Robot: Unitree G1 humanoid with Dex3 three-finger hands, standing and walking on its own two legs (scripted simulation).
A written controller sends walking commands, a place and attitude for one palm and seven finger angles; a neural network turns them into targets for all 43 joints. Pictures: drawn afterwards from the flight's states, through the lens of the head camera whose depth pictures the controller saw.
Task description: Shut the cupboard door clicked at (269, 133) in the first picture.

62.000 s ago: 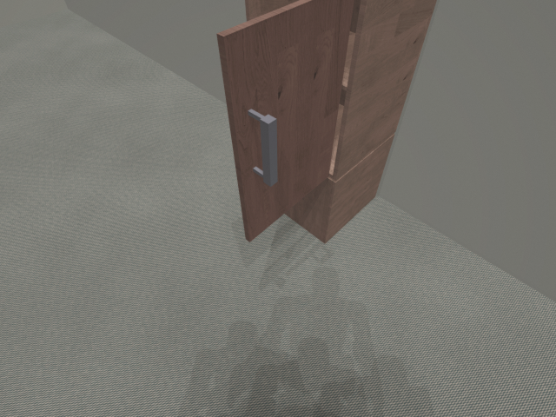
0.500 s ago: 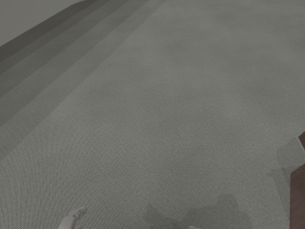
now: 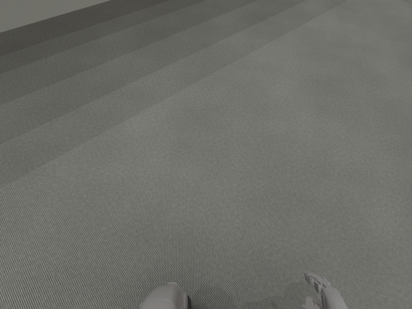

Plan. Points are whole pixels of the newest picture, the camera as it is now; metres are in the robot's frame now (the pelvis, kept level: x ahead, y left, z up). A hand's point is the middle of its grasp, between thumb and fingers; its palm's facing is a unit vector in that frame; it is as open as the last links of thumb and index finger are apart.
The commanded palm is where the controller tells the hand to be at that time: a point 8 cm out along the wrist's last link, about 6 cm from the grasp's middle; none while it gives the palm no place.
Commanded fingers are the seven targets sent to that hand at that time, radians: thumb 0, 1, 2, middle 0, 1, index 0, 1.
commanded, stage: walk to a spot facing it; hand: left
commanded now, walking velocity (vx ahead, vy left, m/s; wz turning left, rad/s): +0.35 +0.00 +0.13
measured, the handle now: out of the picture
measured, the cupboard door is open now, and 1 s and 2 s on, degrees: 23 23 23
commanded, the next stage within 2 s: turn to face it in 0.20 s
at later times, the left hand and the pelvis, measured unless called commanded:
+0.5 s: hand (155, 218) +0.32 +0.15 -0.15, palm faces -0.05 -0.99 -0.16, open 7.4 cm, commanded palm none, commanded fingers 0.00 0.90 0.90 -0.20 -0.30 -0.20 -0.30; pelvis +0.21 -0.01 +0.01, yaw -2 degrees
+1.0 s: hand (139, 185) +0.41 +0.22 -0.16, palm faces -0.17 -0.96 -0.21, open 7.4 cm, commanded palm none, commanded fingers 0.00 0.90 0.90 -0.20 -0.30 -0.20 -0.30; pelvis +0.31 +0.03 +0.01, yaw -17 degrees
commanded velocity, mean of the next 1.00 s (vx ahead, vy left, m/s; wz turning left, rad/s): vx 0.07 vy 0.00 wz -0.45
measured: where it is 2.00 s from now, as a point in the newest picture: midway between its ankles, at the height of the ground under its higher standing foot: (195, 265)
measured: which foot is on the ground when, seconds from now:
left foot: down 0.00-0.52, up 0.54-0.94, down 0.96-1.00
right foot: up 0.00-0.48, down 0.50-0.96, up 0.98-1.00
